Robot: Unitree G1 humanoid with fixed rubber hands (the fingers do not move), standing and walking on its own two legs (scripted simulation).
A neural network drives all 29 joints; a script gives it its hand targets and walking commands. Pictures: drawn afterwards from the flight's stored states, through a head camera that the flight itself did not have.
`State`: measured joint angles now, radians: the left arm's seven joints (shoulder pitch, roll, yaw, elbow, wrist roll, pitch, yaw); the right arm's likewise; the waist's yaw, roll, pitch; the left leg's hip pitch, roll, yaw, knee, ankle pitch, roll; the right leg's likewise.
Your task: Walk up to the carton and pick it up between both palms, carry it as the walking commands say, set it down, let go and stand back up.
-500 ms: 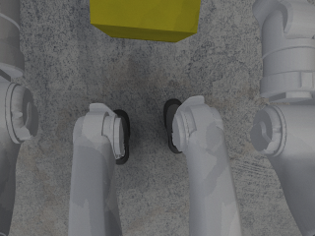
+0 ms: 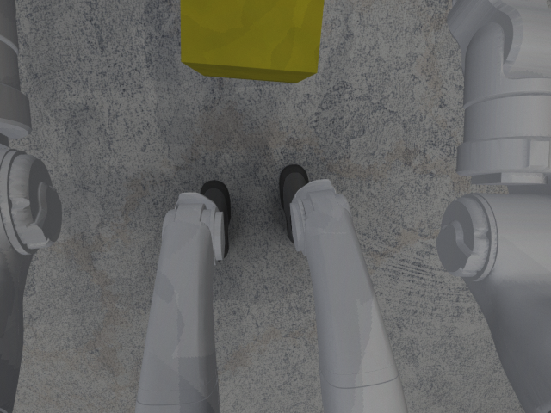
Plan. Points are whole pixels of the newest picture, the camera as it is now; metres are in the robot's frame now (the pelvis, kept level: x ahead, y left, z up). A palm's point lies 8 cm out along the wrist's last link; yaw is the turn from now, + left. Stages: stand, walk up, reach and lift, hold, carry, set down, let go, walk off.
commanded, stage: set down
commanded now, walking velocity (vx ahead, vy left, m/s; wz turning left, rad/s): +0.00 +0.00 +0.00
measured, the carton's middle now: (253, 14) +0.57 -0.03 -0.46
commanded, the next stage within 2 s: let go in 0.36 s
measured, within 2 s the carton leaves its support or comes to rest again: neither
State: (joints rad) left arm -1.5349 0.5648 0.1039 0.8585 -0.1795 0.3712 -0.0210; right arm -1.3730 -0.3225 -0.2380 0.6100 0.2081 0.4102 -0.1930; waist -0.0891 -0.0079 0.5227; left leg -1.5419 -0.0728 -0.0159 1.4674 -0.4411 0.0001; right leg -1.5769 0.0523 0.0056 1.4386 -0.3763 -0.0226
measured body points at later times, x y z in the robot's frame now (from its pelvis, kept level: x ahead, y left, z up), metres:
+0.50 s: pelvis +0.02 +0.00 +0.09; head +0.38 -0.02 +0.35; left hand +0.60 +0.18 -0.04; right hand +0.54 -0.22 -0.05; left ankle +0.11 +0.11 -0.55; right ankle +0.13 -0.10 -0.55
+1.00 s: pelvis +0.09 +0.00 +0.16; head +0.25 -0.01 +0.58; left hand +0.42 +0.20 +0.06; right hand +0.37 -0.24 +0.06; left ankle +0.11 +0.11 -0.55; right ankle +0.13 -0.10 -0.55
